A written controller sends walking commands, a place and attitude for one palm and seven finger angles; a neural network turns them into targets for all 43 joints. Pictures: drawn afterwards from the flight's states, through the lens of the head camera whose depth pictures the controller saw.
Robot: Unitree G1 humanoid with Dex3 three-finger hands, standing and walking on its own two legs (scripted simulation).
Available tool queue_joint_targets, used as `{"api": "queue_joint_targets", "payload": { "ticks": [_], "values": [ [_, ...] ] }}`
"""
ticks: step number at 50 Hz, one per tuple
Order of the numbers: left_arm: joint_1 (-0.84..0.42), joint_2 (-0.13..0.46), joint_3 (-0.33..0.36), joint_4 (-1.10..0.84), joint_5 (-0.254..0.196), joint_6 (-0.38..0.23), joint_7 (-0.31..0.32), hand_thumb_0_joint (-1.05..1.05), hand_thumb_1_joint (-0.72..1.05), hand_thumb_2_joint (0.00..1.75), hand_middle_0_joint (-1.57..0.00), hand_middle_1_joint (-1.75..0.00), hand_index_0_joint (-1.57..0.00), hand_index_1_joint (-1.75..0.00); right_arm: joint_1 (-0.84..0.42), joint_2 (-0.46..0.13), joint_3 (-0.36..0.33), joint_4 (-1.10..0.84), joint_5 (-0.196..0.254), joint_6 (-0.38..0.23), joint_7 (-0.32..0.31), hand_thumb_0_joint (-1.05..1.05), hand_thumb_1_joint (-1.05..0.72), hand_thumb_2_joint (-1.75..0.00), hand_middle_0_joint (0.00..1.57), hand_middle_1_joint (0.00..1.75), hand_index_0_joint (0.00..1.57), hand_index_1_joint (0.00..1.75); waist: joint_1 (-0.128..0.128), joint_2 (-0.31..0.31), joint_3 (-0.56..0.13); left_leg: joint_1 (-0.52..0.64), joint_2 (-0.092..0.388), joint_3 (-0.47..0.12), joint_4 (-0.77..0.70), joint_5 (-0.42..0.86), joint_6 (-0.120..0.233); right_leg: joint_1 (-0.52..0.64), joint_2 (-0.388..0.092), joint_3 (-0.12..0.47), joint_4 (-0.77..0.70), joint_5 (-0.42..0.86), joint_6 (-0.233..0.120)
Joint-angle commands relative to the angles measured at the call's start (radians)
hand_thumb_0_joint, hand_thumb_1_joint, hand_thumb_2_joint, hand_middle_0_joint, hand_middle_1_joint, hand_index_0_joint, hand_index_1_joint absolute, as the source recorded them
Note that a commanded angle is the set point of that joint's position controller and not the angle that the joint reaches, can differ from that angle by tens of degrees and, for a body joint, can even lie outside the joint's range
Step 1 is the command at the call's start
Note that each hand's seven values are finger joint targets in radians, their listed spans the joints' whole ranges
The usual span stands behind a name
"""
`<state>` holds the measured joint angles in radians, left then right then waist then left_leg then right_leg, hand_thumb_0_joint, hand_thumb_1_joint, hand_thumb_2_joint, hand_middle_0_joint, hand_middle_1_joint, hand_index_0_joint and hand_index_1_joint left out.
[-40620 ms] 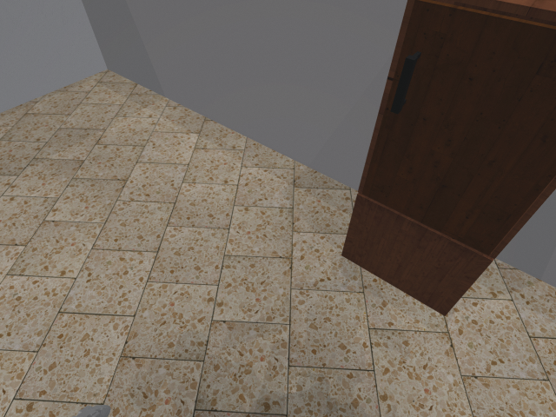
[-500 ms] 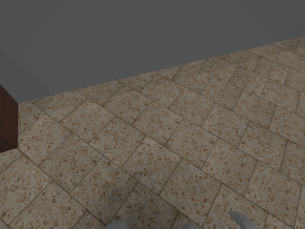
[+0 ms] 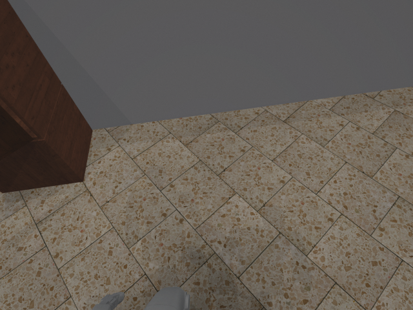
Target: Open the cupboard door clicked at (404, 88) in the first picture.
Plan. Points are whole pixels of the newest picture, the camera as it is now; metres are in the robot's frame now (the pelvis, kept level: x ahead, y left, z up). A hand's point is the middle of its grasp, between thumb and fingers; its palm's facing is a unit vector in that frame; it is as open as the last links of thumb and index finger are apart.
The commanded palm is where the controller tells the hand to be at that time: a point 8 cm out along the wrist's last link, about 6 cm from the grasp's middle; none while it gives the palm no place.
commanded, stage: turn to face it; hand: left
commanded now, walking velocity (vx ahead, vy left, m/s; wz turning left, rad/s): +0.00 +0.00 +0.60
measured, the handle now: out of the picture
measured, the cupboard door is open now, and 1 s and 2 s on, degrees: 39 39 39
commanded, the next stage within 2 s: take the last steps up to it in 1.20 s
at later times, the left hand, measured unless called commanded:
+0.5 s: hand out of the picture +0.06 +0.25 -0.16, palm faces +0.30 -0.91 -0.27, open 7.4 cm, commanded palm none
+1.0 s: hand out of the picture -0.03 +0.19 -0.18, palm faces +0.59 -0.77 -0.24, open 7.3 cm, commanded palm none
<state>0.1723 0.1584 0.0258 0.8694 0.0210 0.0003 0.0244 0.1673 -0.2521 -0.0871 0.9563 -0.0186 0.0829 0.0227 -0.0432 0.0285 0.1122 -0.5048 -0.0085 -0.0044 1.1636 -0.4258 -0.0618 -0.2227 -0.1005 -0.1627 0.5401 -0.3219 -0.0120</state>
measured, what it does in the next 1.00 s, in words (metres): steps on the spot, turning left: left foot, then right foot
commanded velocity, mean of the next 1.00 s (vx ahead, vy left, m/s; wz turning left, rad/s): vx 0.00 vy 0.00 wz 0.53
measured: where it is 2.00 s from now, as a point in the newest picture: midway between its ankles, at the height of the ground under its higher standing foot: outside the picture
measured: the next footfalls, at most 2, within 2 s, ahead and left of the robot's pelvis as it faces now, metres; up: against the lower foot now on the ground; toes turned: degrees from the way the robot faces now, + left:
left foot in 0.22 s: +0.03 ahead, +0.14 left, +0.00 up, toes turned +14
right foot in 0.60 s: +0.11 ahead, -0.10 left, +0.00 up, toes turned +17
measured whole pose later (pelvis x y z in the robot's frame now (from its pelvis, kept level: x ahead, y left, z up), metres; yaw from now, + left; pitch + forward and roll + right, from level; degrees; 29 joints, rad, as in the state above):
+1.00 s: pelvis +0.05 +0.01 -0.01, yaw +36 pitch +0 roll +1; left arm 0.26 0.22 0.05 0.92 0.02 0.00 0.02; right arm 0.09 -0.23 -0.06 0.94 -0.02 0.05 0.03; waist 0.01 -0.04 0.11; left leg -0.30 0.01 0.09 0.60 -0.29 -0.02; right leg -0.21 -0.17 -0.28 0.65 -0.41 0.03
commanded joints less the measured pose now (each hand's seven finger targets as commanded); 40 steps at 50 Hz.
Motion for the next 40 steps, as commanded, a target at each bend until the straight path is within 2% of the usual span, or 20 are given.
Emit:
{"api": "queue_joint_targets", "payload": {
  "ticks": [1, 5, 7, 9, 10, 11, 12, 13, 15, 17, 24, 26, 28, 29, 30, 31, 32, 34, 35, 40],
  "values": [
    [0.088, 0.206, 0.065, -0.041, 0.003, -0.023, 0.016, 0.00, 0.90, 0.90, -0.20, -0.30, -0.20, -0.30, -0.085, -0.028, 0.000, -0.086, 0.006, -0.021, 0.011, 0.00, -0.90, -0.90, 0.20, 0.30, 0.20, 0.30, 0.064, -0.193, -0.130, -0.042, 0.032, 0.045, -0.149, -0.014, -0.011, 0.193, -0.244, 0.084, -0.147, 0.633, -0.082],
    [0.119, 0.241, 0.082, -0.024, 0.011, -0.017, 0.012, 0.00, 0.90, 0.90, -0.20, -0.30, -0.20, -0.30, -0.120, -0.013, 0.011, -0.107, 0.010, -0.033, 0.014, 0.00, -0.90, -0.90, 0.20, 0.30, 0.20, 0.30, 0.089, -0.237, -0.133, 0.044, 0.018, 0.103, -0.371, -0.042, 0.009, 0.203, -0.273, 0.052, -0.093, 0.674, -0.089],
    [0.114, 0.256, 0.087, -0.019, 0.010, -0.014, 0.008, 0.00, 0.90, 0.90, -0.20, -0.30, -0.20, -0.30, -0.094, -0.022, 0.009, -0.107, 0.010, -0.039, 0.012, 0.00, -0.90, -0.90, 0.20, 0.30, 0.20, 0.30, 0.071, -0.234, -0.141, 0.121, 0.004, 0.129, -0.476, 0.014, 0.022, 0.171, -0.281, 0.031, -0.047, 0.662, -0.071],
    [0.088, 0.254, 0.088, -0.019, 0.000, -0.010, 0.000, 0.00, 0.90, 0.90, -0.20, -0.30, -0.20, -0.30, -0.014, -0.062, -0.002, -0.097, 0.003, -0.046, 0.011, 0.00, -0.90, -0.90, 0.20, 0.30, 0.20, 0.30, 0.017, -0.175, -0.178, 0.313, 0.002, 0.125, -0.672, 0.180, 0.043, 0.067, -0.255, -0.029, 0.101, 0.564, -0.012],
    [0.079, 0.223, 0.086, -0.045, -0.008, -0.006, -0.006, 0.00, 0.90, 0.90, -0.20, -0.30, -0.20, -0.30, 0.065, -0.154, -0.026, -0.085, -0.005, -0.057, 0.006, 0.00, -0.90, -0.90, 0.20, 0.30, 0.20, 0.30, -0.032, 0.022, -0.246, 0.498, 0.157, -0.075, -0.741, 0.426, 0.116, -0.114, -0.180, -0.070, 0.305, 0.316, 0.046],
    [0.025, 0.146, 0.060, -0.098, -0.013, -0.001, -0.013, 0.00, 0.90, 0.90, -0.20, -0.30, -0.20, -0.30, 0.148, -0.266, -0.054, -0.075, -0.009, -0.058, -0.004, 0.00, -0.90, -0.90, 0.20, 0.30, 0.20, 0.30, -0.076, 0.304, -0.258, 0.587, 0.421, -0.424, -0.774, 0.855, 0.278, -0.370, -0.038, -0.030, 0.543, -0.361, 0.103],
    [-0.027, 0.170, 0.057, -0.119, 0.000, 0.015, -0.001, 0.00, 0.90, 0.90, -0.20, -0.30, -0.20, -0.30, 0.181, -0.266, -0.048, -0.057, -0.002, -0.053, -0.012, 0.00, -0.90, -0.90, 0.20, 0.30, 0.20, 0.30, -0.080, 0.184, -0.267, 0.548, 0.445, -0.394, -0.762, 0.783, 0.317, -0.385, -0.039, 0.101, 0.621, -0.367, 0.082],
    [-0.055, 0.147, 0.061, -0.105, -0.004, 0.017, 0.002, 0.00, 0.90, 0.90, -0.20, -0.30, -0.20, -0.30, 0.145, -0.244, -0.047, -0.069, -0.006, -0.058, -0.027, 0.00, -0.90, -0.90, 0.20, 0.30, 0.20, 0.30, -0.064, 0.206, -0.248, 0.506, 0.388, -0.371, -0.767, 0.705, 0.299, -0.416, -0.037, 0.131, 0.653, -0.303, 0.085],
    [-0.042, 0.159, 0.065, -0.069, -0.003, 0.021, -0.009, 0.00, 0.90, 0.90, -0.20, -0.30, -0.20, -0.30, 0.030, -0.187, -0.027, -0.104, -0.009, -0.062, -0.037, 0.00, -0.90, -0.90, 0.20, 0.30, 0.20, 0.30, -0.011, 0.144, -0.162, 0.367, 0.301, -0.275, -0.800, 0.582, 0.251, -0.380, -0.036, 0.164, 0.660, -0.167, 0.092],
    [0.001, 0.158, 0.066, -0.045, 0.000, 0.026, -0.015, 0.00, 0.90, 0.90, -0.20, -0.30, -0.20, -0.30, 0.001, -0.167, -0.016, -0.109, -0.008, -0.070, -0.037, 0.00, -0.90, -0.90, 0.20, 0.30, 0.20, 0.30, 0.020, 0.088, -0.149, 0.361, 0.248, -0.215, -0.803, 0.603, 0.223, -0.349, -0.020, 0.157, 0.616, -0.102, 0.096],
    [-0.024, 0.145, 0.057, -0.069, -0.005, 0.023, -0.011, 0.00, 0.90, 0.90, -0.20, -0.30, -0.20, -0.30, 0.011, -0.172, -0.024, -0.103, -0.011, -0.060, -0.029, 0.00, -0.90, -0.90, 0.20, 0.30, 0.20, 0.30, 0.017, 0.118, -0.158, 0.324, 0.216, -0.264, -0.777, 0.540, 0.226, -0.212, 0.043, 0.135, 0.323, -0.121, 0.093],
    [0.009, 0.140, 0.057, -0.067, -0.009, 0.018, -0.010, 0.00, 0.90, 0.90, -0.20, -0.30, -0.20, -0.30, -0.018, -0.174, -0.029, -0.112, -0.011, -0.054, -0.029, 0.00, -0.90, -0.90, 0.20, 0.30, 0.20, 0.30, 0.032, 0.142, -0.157, 0.273, 0.201, -0.291, -0.748, 0.544, 0.218, -0.117, 0.074, 0.117, 0.198, -0.102, 0.085],
    [0.083, 0.152, 0.063, -0.052, -0.011, 0.002, -0.006, 0.00, 0.90, 0.90, -0.20, -0.30, -0.20, -0.30, -0.050, -0.162, -0.031, -0.119, -0.002, -0.052, -0.027, 0.00, -0.90, -0.90, 0.20, 0.30, 0.20, 0.30, 0.074, 0.102, -0.176, 0.197, 0.157, -0.285, -0.673, 0.510, 0.173, 0.052, 0.082, 0.102, -0.030, 0.064, 0.079],
    [0.123, 0.201, 0.074, -0.046, -0.004, -0.011, 0.000, 0.00, 0.90, 0.90, -0.20, -0.30, -0.20, -0.30, -0.048, -0.130, -0.029, -0.125, 0.007, -0.053, -0.021, 0.00, -0.90, -0.90, 0.20, 0.30, 0.20, 0.30, 0.093, -0.001, -0.191, 0.089, 0.092, -0.234, -0.581, 0.367, 0.118, 0.198, 0.000, 0.182, -0.161, 0.138, 0.058],
    [0.152, 0.289, 0.092, -0.040, 0.012, -0.020, 0.010, 0.00, 0.90, 0.90, -0.20, -0.30, -0.20, -0.30, -0.034, -0.063, -0.020, -0.142, 0.014, -0.056, -0.015, 0.00, -0.90, -0.90, 0.20, 0.30, 0.20, 0.30, 0.103, -0.278, -0.200, -0.092, -0.061, -0.059, -0.343, -0.004, 0.036, 0.301, -0.283, 0.458, -0.230, 0.264, -0.047],
    [0.141, 0.301, 0.081, -0.045, 0.006, -0.017, 0.011, 0.00, 0.90, 0.90, -0.20, -0.30, -0.20, -0.30, -0.049, -0.079, -0.023, -0.145, 0.004, -0.051, -0.014, 0.00, -0.90, -0.90, 0.20, 0.30, 0.20, 0.30, 0.102, -0.275, -0.176, -0.095, -0.059, -0.056, -0.100, -0.214, 0.027, 0.196, -0.406, 0.500, -0.232, 0.388, -0.140],
    [0.107, 0.261, 0.078, -0.047, 0.003, -0.022, 0.017, 0.00, 0.90, 0.90, -0.20, -0.30, -0.20, -0.30, -0.061, -0.088, -0.026, -0.129, 0.001, -0.043, -0.013, 0.00, -0.90, -0.90, 0.20, 0.30, 0.20, 0.30, 0.086, -0.331, -0.145, -0.102, -0.020, -0.090, 0.034, -0.181, 0.028, 0.131, -0.365, 0.486, -0.222, 0.435, -0.151],
    [0.018, 0.198, 0.062, -0.067, -0.002, -0.016, 0.017, 0.00, 0.90, 0.90, -0.20, -0.30, -0.20, -0.30, -0.034, -0.072, -0.023, -0.096, 0.003, -0.030, -0.002, 0.00, -0.90, -0.90, 0.20, 0.30, 0.20, 0.30, 0.032, -0.218, -0.122, -0.096, 0.018, -0.067, 0.118, -0.038, 0.009, 0.114, -0.258, 0.276, -0.178, 0.491, -0.113],
    [0.007, 0.184, 0.056, -0.073, -0.002, -0.021, 0.017, 0.00, 0.90, 0.90, -0.20, -0.30, -0.20, -0.30, -0.030, -0.055, -0.014, -0.086, 0.003, -0.027, 0.003, 0.00, -0.90, -0.90, 0.20, 0.30, 0.20, 0.30, 0.022, -0.206, -0.124, -0.088, 0.023, -0.043, 0.096, -0.003, 0.001, 0.119, -0.229, 0.198, -0.171, 0.532, -0.092],
    [0.095, 0.206, 0.065, -0.036, 0.003, -0.025, 0.016, 0.00, 0.90, 0.90, -0.20, -0.30, -0.20, -0.30, -0.090, -0.023, 0.003, -0.081, 0.006, -0.023, 0.010, 0.00, -0.90, -0.90, 0.20, 0.30, 0.20, 0.30, 0.062, -0.200, -0.128, -0.036, 0.023, 0.038, -0.149, -0.014, -0.008, 0.193, -0.233, 0.089, -0.148, 0.640, -0.079]
  ]
}}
